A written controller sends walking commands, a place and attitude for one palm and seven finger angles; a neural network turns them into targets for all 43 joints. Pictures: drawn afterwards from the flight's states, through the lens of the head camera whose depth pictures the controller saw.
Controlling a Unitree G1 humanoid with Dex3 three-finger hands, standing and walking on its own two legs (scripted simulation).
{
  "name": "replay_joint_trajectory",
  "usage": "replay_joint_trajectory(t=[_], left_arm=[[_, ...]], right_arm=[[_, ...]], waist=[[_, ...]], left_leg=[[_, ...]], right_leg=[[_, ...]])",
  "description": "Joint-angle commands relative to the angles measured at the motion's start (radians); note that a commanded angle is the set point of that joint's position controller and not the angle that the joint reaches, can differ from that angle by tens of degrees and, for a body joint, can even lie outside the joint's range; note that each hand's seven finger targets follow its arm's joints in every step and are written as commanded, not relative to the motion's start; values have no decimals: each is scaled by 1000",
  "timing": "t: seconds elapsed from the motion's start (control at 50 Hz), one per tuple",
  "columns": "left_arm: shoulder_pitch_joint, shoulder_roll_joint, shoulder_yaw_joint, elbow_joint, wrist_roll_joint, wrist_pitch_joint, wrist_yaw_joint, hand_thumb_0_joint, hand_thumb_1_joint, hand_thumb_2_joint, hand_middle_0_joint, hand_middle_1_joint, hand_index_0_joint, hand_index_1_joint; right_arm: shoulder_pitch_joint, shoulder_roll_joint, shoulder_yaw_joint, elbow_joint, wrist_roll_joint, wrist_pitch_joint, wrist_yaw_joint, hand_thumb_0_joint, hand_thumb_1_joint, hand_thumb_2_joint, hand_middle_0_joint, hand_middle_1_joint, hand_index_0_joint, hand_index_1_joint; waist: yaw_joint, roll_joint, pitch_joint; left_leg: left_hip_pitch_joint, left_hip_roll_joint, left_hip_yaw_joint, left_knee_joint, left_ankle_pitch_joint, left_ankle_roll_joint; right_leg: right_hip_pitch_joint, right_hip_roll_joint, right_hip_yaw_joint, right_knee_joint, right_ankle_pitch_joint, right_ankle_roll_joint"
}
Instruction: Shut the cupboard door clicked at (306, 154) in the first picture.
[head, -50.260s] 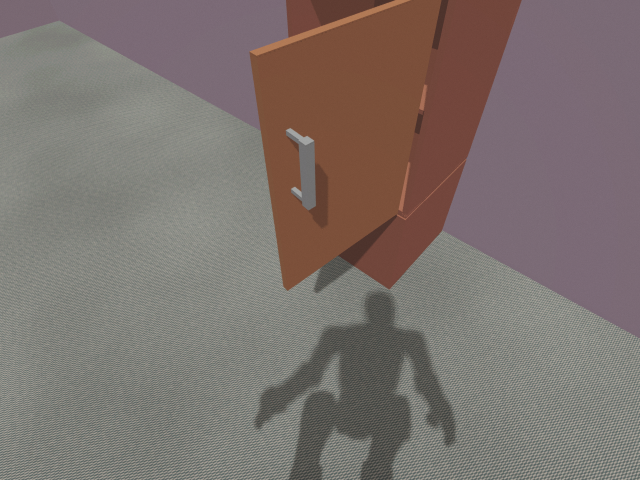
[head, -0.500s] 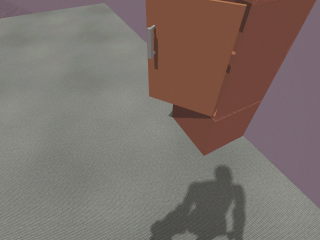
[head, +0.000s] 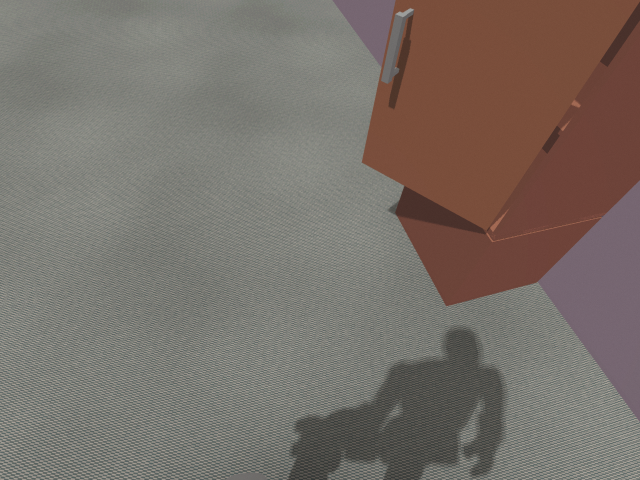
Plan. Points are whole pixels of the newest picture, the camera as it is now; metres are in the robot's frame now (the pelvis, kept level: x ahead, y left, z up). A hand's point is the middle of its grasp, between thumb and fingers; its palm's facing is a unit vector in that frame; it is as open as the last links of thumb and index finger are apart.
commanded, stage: walk to a spot facing it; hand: left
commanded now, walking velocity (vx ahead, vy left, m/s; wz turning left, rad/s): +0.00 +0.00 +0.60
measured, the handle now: (397, 46) +0.97 -0.13 +0.06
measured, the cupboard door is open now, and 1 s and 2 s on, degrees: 36 36 36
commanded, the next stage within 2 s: turn to face it in 1.06 s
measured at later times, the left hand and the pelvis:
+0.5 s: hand out of the picture +0.05 +0.17 -0.13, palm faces +0.32 -0.90 -0.30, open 7.4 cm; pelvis +0.04 -0.05 +0.02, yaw +18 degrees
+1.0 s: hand out of the picture +0.03 +0.19 -0.17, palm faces +0.64 -0.73 -0.22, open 7.4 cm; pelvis +0.16 +0.05 +0.00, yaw +37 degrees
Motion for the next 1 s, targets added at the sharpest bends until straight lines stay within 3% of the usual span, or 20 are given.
replay_joint_trajectory(t=[0.0, 0.12, 0.26, 0.3, 0.34, 0.36, 0.38, 0.42, 0.48, 0.52, 0.6, 0.68, 0.76, 0.8, 0.82, 0.84, 0.86, 0.88, 0.92, 0.98], left_arm=[[-44, 102, 29, -114, 14, -1, 1, 0, 900, 900, -200, -300, -200, -300], [-32, 107, 24, -119, 8, -18, -14, 0, 900, 900, -200, -300, -200, -300], [-97, 110, 13, -174, 9, -27, -32, 0, 900, 900, -200, -300, -200, -300], [-55, 115, 11, -169, 7, -33, -36, 0, 900, 900, -200, -300, -200, -300], [88, 139, 23, -126, 9, -45, -38, 0, 900, 900, -200, -300, -200, -300], [181, 202, 39, -109, 22, -56, -29, 0, 900, 900, -200, -300, -200, -300], [206, 290, 50, -114, 29, -58, -14, 0, 900, 900, -200, -300, -200, -300], [57, 235, 36, -150, 4, -63, -7, 0, 900, 900, -200, -300, -200, -300], [12, 139, 10, -147, 1, -90, -11, 0, 900, 900, -200, -300, -200, -300], [90, 125, 7, -116, 4, -103, -13, 0, 900, 900, -200, -300, -200, -300], [232, 128, 4, -69, 8, -107, -3, 0, 900, 900, -200, -300, -200, -300], [294, 139, 4, -49, 12, -106, -2, 0, 900, 900, -200, -300, -200, -300], [264, 189, 18, -59, 13, -111, -7, 0, 900, 900, -200, -300, -200, -300], [230, 211, 24, -69, 3, -112, -14, 0, 900, 900, -200, -300, -200, -300], [219, 184, 20, -86, -2, -112, -24, 0, 900, 900, -200, -300, -200, -300], [172, 120, 5, -149, -11, -109, -36, 0, 900, 900, -200, -300, -200, -300], [80, 147, 7, -188, -7, -93, -28, 0, 900, 900, -200, -300, -200, -300], [72, 142, 17, -197, -1, -92, -25, 0, 900, 900, -200, -300, -200, -300], [78, 122, 21, -155, 12, -79, -36, 0, 900, 900, -200, -300, -200, -300], [126, 84, 20, -127, 17, -57, -41, 0, 900, 900, -200, -300, -200, -300]], right_arm=[[90, -222, -42, -53, -12, -11, -25, 0, -900, -900, 200, 300, 200, 300], [44, -223, -40, -81, -5, -26, -33, 0, -900, -900, 200, 300, 200, 300], [45, -255, -59, -97, -15, -13, -13, 0, -900, -900, 200, 300, 200, 300], [15, -265, -63, -112, -15, -12, -10, 0, -900, -900, 200, 300, 200, 300], [-54, -244, -63, -132, -5, -11, -9, 0, -900, -900, 200, 300, 200, 300], [-70, -186, -53, -151, 6, -15, -5, 0, -900, -900, 200, 300, 200, 300], [-80, -117, -36, -183, 11, -28, -2, 0, -900, -900, 200, 300, 200, 300], [-69, -181, -55, -175, -11, -19, 16, 0, -900, -900, 200, 300, 200, 300], [-53, -152, -45, -136, -12, -6, 39, 0, -900, -900, 200, 300, 200, 300], [-72, -122, -38, -143, -4, -6, 48, 0, -900, -900, 200, 300, 200, 300], [-150, -101, -16, -166, -3, 0, 49, 0, -900, -900, 200, 300, 200, 300], [-257, -87, 2, -197, -2, -6, 59, 0, -900, -900, 200, 300, 200, 300], [-197, -107, 1, -194, -5, -26, 54, 0, -900, -900, 200, 300, 200, 300], [-2, -166, -17, -149, -11, -37, 44, 0, -900, -900, 200, 300, 200, 300], [131, -262, -41, -123, -19, -42, 36, 0, -900, -900, 200, 300, 200, 300], [228, -388, -73, -107, -14, -50, 23, 0, -900, -900, 200, 300, 200, 300], [233, -390, -72, -89, 7, -42, 13, 0, -900, -900, 200, 300, 200, 300], [150, -357, -59, -110, 3, -41, 11, 0, -900, -900, 200, 300, 200, 300], [-10, -249, -27, -164, -3, -62, -2, 0, -900, -900, 200, 300, 200, 300], [-24, -215, -15, -145, 1, -83, -8, 0, -900, -900, 200, 300, 200, 300]], waist=[[-26, 259, -59], [-3, 118, -129], [-35, 213, -94], [-13, 226, -91], [61, 154, -111], [108, -43, -128], [124, -328, -110], [23, -66, -5], [-15, -115, 39], [-1, -120, 27], [40, -147, -31], [69, -152, -5], [20, -142, -56], [-84, -99, -171], [-147, 54, -267], [-174, 289, -342], [-167, 139, -321], [-115, 81, -213], [-47, 131, -67], [6, 132, -53]], left_leg=[[113, 295, -449, -417, 202, 71], [227, 213, -388, -372, 362, 97], [164, 182, -516, -438, -184, 123], [84, 157, -529, -421, -225, 113], [-127, 80, -460, -320, -285, 68], [-360, -28, -333, -97, -312, 7], [-527, -126, -125, 244, -308, -60], [-466, -13, -167, 482, -168, -55], [-376, 46, -112, 533, 6, -83], [-387, 36, -68, 502, 52, -85], [-397, 37, -5, 367, 30, -81], [-366, 31, 48, 203, 40, -55], [-139, -39, 124, 9, -39, 2], [186, -71, 120, -129, 63, 33], [490, 90, -92, -175, 160, 100], [657, 407, -584, -233, 434, 255], [620, 450, -612, -307, 420, 290], [428, 430, -520, -350, 176, 258], [154, 291, -389, -407, 59, 155], [141, 208, -284, -408, 339, 124]], right_leg=[[-255, 15, 167, 345, 21, -4], [-260, 39, 185, 268, 144, 34], [-184, 82, 147, -19, 72, 24], [-66, 111, 129, -139, 70, 14], [246, 124, 112, -358, 143, 3], [465, -38, 296, -537, -39, -43], [480, -347, 695, -690, -269, -142], [233, -373, 579, -708, -229, -171], [152, -213, 246, -627, 176, -131], [225, -179, 134, -586, 430, -113], [406, -185, 28, -471, 927, -88], [439, -207, -9, -462, 965, -99], [419, -244, -51, -309, 1181, -110], [282, -214, -115, -30, 1082, -71], [13, -156, -115, 244, 689, -30], [-322, 11, -40, 552, -107, 19], [-392, -11, 110, 625, -101, 3], [-365, -52, 125, 592, -54, -1], [-297, -77, 158, 486, 75, 8], [-269, -42, 143, 392, 175, 33]])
